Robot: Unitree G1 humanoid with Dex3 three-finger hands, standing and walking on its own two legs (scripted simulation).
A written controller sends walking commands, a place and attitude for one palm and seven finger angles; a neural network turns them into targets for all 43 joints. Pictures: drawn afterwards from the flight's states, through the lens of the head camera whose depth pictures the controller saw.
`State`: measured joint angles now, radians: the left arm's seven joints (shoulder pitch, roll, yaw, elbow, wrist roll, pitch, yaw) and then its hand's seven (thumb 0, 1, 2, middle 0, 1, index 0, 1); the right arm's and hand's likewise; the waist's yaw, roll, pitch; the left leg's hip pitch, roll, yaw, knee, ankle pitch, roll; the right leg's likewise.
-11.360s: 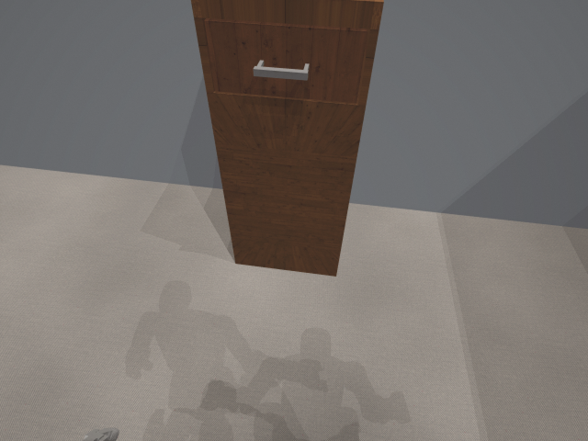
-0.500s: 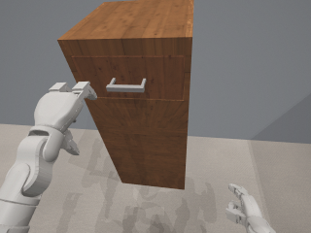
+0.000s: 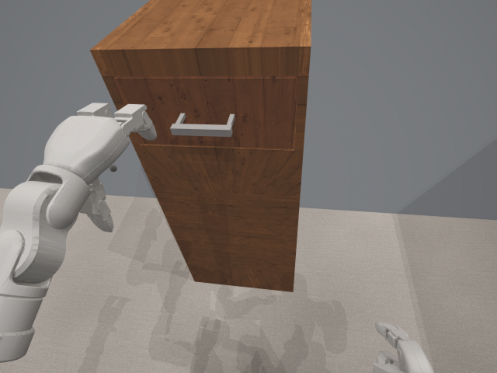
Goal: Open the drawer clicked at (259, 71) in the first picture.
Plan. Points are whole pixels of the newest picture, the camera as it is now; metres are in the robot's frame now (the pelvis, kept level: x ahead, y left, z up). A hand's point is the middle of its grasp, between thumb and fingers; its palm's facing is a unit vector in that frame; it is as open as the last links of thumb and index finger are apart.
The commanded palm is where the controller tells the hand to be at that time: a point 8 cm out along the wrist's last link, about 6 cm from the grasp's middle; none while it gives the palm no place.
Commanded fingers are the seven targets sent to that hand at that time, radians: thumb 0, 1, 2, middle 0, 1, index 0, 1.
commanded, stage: raise the hand with hooked fingers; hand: left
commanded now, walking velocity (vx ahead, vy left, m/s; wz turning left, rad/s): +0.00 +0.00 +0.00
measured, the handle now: (203, 124) +0.57 +0.19 +0.10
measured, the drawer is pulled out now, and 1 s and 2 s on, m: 0.00 0.00 0.00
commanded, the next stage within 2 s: move the hooked fingers above the handle in 0.18 s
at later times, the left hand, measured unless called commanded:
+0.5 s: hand (125, 162) +0.33 +0.22 +0.20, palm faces +0.12 -0.02 -0.99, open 13.8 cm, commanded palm +0.31 +0.22 +0.26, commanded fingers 0.00 -0.50 0.30 -0.30 -1.20 -0.30 -1.20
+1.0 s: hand (146, 142) +0.41 +0.23 +0.18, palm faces +0.08 -0.03 -1.00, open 13.9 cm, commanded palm +0.38 +0.22 +0.24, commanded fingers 0.00 -0.50 0.30 -0.30 -1.20 -0.30 -1.20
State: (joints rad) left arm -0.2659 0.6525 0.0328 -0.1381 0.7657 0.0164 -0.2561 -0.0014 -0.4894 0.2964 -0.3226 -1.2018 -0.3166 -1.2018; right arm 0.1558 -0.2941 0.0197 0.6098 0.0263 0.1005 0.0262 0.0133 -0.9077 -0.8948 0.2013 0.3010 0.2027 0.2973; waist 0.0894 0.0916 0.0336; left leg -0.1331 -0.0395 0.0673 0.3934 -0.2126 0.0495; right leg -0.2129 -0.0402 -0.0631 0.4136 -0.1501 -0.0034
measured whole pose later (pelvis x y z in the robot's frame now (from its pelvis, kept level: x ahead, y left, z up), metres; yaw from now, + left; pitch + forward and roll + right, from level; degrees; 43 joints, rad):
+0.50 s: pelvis +0.00 -0.03 +0.00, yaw +1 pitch -2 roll +1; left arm -0.37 0.64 0.00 0.03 0.78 0.01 -0.21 0.00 -0.49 0.30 -0.32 -1.20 -0.32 -1.20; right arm 0.10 -0.28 0.04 0.62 0.04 0.08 0.00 0.01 -0.91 -0.89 0.20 0.30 0.20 0.30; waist 0.09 0.09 0.02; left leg -0.16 -0.01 0.03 0.41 -0.21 0.01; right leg -0.23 -0.02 -0.10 0.43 -0.16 -0.04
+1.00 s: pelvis +0.02 -0.02 +0.00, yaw +1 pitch +2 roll +1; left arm -0.54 0.61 -0.03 0.29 0.85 0.01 -0.15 0.00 -0.49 0.30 -0.32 -1.20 -0.31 -1.20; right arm 0.18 -0.31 0.00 0.64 0.04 0.13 -0.01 0.01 -0.91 -0.89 0.20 0.30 0.20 0.30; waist 0.06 0.09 0.01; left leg -0.22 -0.02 0.04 0.41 -0.23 0.02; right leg -0.30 -0.02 -0.09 0.44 -0.18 -0.03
